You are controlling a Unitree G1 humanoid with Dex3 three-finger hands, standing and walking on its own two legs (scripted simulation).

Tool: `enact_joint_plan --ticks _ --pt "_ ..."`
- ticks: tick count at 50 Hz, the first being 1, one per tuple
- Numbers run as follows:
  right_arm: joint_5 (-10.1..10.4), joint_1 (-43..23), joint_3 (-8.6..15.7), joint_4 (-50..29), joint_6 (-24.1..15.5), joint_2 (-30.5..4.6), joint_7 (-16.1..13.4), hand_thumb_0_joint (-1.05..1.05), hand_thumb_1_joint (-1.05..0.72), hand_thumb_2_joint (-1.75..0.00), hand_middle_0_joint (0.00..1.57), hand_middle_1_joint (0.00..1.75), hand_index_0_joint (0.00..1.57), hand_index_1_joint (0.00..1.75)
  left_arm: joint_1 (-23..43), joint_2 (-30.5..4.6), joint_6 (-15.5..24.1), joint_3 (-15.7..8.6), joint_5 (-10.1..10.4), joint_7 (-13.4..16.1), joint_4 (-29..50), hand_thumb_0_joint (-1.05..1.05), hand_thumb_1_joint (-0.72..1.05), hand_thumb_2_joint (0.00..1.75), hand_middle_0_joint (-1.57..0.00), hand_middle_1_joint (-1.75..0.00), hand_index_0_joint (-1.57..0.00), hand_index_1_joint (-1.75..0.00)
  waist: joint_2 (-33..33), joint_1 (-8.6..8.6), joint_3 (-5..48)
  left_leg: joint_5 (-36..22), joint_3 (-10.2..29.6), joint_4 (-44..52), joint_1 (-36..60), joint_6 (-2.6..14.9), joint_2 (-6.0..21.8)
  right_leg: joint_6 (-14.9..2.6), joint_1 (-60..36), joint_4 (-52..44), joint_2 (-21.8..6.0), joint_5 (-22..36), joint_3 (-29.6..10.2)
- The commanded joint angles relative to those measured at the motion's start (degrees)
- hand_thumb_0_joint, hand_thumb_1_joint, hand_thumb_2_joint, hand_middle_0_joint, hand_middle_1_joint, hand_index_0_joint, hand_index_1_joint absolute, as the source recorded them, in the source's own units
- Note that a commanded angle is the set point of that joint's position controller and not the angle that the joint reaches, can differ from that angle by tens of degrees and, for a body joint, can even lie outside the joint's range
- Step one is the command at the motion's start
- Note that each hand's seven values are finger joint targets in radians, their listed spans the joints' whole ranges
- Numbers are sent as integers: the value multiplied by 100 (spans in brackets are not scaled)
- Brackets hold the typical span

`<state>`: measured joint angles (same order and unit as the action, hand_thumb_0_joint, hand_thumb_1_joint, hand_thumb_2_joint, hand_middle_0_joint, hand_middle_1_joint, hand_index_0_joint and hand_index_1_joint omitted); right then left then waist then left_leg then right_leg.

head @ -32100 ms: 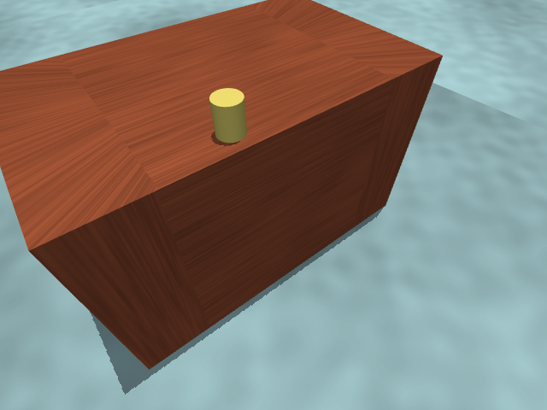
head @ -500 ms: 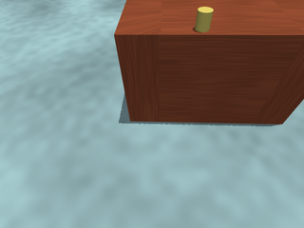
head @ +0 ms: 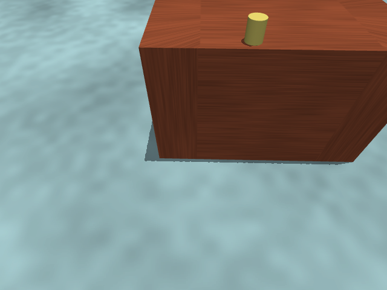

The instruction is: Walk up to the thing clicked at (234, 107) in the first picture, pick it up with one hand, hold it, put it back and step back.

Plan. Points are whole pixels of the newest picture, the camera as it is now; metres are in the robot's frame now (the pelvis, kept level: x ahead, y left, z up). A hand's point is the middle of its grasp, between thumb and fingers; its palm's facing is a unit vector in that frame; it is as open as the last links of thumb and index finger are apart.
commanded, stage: step back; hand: right
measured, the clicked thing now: (255, 29) +1.05 -0.20 +0.04
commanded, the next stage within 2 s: stand in 0.34 s
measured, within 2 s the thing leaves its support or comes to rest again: neither
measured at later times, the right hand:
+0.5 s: hand out of the picture +0.14 -0.24 -0.13, palm faces +0.02 +0.94 -0.33, open 7.4 cm
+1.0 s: hand out of the picture +0.06 -0.26 -0.14, palm faces +0.02 +0.94 -0.33, open 7.4 cm
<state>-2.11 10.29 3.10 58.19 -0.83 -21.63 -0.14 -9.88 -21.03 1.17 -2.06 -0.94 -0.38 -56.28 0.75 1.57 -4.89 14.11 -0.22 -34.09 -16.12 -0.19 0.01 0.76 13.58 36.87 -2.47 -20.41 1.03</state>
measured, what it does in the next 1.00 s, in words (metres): stands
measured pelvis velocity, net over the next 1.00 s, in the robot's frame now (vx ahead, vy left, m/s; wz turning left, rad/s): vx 0.01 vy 0.00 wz -0.03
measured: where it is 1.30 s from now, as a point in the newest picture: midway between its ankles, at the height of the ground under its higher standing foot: outside the picture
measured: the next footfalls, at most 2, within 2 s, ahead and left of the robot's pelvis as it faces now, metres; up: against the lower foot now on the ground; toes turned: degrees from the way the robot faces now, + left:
none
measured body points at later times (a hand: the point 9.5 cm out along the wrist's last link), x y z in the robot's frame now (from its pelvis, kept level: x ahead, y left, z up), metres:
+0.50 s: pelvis +0.02 +0.00 +0.02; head +0.04 +0.01 +0.47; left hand +0.13 +0.30 -0.11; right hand +0.14 -0.29 -0.10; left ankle +0.03 +0.12 -0.73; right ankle -0.01 -0.13 -0.72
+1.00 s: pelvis +0.01 +0.00 +0.02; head +0.01 +0.00 +0.47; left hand +0.09 +0.30 -0.11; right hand +0.06 -0.31 -0.11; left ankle +0.03 +0.12 -0.73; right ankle -0.01 -0.13 -0.73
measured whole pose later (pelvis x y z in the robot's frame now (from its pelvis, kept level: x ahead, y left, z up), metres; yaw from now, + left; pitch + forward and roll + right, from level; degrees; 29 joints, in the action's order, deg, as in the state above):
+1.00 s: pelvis +0.01 +0.00 +0.02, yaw -2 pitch -2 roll +0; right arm -0.8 6.5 0.7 66.5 -0.2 -19.6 0.6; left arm -6.6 -20.2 1.0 -0.3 -0.4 -0.3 -65.2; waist 0.2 -0.7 -3.2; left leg 7.8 -1.6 -18.2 -7.9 -0.9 1.6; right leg 0.7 5.1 18.4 -0.7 -10.9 0.0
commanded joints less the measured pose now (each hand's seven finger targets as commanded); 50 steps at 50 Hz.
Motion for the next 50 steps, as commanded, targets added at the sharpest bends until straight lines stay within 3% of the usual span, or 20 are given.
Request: enact_joint_plan --ticks 1,4,7,10,16,17,21,26,29,34,36,37,44,48,50 --pt "57 -547 235 -367 -159 -1441 -42 0 -90 -90 20 30 20 30 292 -1153 27 -184 99 98 298 0 90 90 -20 -30 -20 -30 -575 37 598 -555 1606 1313 -36 877 1485 -191 -258 -374 64 -131 -215" --pt "90 -772 98 -256 -158 -1158 -47 0 -90 -90 20 30 20 30 266 -1191 111 -181 77 107 107 0 90 90 -20 -30 -20 -30 -716 64 717 -1592 902 1040 191 366 966 -258 -616 -959 -183 1301 -447" --pt "132 -737 77 -113 -134 -1073 -65 0 -90 -90 20 30 20 30 345 -1312 138 -196 78 116 9 0 90 90 -20 -30 -20 -30 -436 -59 1055 -2229 507 746 700 223 724 -287 -705 -1068 -385 2342 -554" --pt "140 -817 92 -5 -107 -1057 -68 0 -90 -90 20 30 20 30 503 -1250 121 -174 66 137 -39 0 90 90 -20 -30 -20 -30 -311 -93 1163 -2425 440 804 888 249 774 -262 -786 -1158 -398 2524 -483" --pt "107 -1170 55 126 -79 -953 -50 0 -90 -90 20 30 20 30 660 -1239 93 -151 25 126 -178 0 90 90 -20 -30 -20 -30 -127 -77 819 -1560 421 1207 742 195 769 -215 -720 -1526 -420 2137 -561" --pt "193 -1032 37 131 -98 -988 -22 0 -90 -90 20 30 20 30 612 -1032 103 -46 74 100 -307 0 90 90 -20 -30 -20 -30 -120 -181 995 -1785 501 1345 1166 200 777 -200 -722 -1658 -475 2280 -581" --pt "186 -1051 45 225 -129 -997 -1 0 -90 -90 20 30 20 30 700 -1096 143 -32 70 116 -361 0 90 90 -20 -30 -20 -30 -114 -190 1120 -2605 431 1346 1477 166 832 -141 -949 -1719 -505 2909 -514" --pt "186 -1148 22 247 -113 -942 6 0 -90 -90 20 30 20 30 784 -1133 134 -39 63 116 -445 0 90 90 -20 -30 -20 -30 -47 -173 841 -2046 418 1625 1274 124 800 -125 -1002 -1964 -516 2430 -523" --pt "180 -1148 8 281 -99 -945 18 0 -90 -90 20 30 20 30 776 -1123 120 -39 47 100 -490 0 90 90 -20 -30 -20 -30 -142 -168 614 -1226 421 1830 1072 87 750 -110 -833 -2173 -493 1663 -567" --pt "168 -1064 5 331 -122 -972 22 0 -90 -90 20 30 20 30 770 -1132 139 -46 35 89 -509 0 90 90 -20 -30 -20 -30 -180 -174 693 -1242 427 1864 1118 82 762 -137 -889 -2191 -514 1661 -573" --pt "166 -1038 -4 346 -113 -977 24 0 -90 -90 20 30 20 30 752 -1143 123 -48 34 84 -525 0 90 90 -20 -30 -20 -30 -162 -168 648 -932 425 1914 1063 83 743 -145 -808 -2258 -518 1420 -608" --pt "169 -1030 -4 347 -118 -954 23 0 -90 -90 20 30 20 30 745 -1174 128 -49 38 80 -518 0 90 90 -20 -30 -20 -30 -42 -164 706 -1156 430 1878 1192 80 758 -171 -789 -2218 -530 1580 -606" --pt "157 -851 -22 426 -106 -978 28 0 -90 -90 20 30 20 30 656 -1133 98 -21 39 67 -543 0 90 90 -20 -30 -20 -30 -98 -180 489 -675 479 1953 1008 53 748 -169 -556 -2307 -477 1029 -627" --pt "161 -786 -29 414 -110 -982 31 0 -90 -90 20 30 20 30 637 -1163 119 -17 31 67 -533 0 90 90 -20 -30 -20 -30 -36 -206 635 -940 472 1857 1063 82 762 -169 -680 -2257 -509 1373 -642" --pt "159 -702 -48 457 -94 -985 26 0 -90 -90 20 30 20 30 598 -1127 110 -5 49 67 -550 0 90 90 -20 -30 -20 -30 -13 -209 439 -619 462 1898 979 70 723 -144 -516 -2323 -483 1058 -650"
